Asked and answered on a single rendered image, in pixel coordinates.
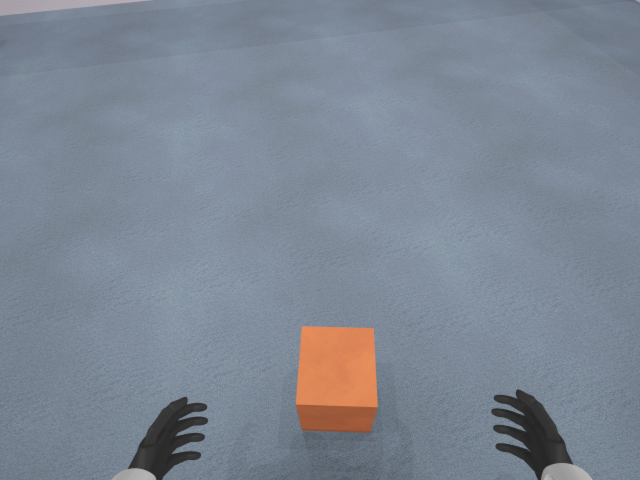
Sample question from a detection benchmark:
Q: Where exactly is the carton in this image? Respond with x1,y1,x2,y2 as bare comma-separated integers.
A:
296,326,378,433

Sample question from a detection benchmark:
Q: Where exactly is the right robot hand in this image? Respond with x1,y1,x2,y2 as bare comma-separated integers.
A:
491,389,573,480

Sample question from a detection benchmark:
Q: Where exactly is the left robot hand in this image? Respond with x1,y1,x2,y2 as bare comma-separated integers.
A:
128,397,208,480

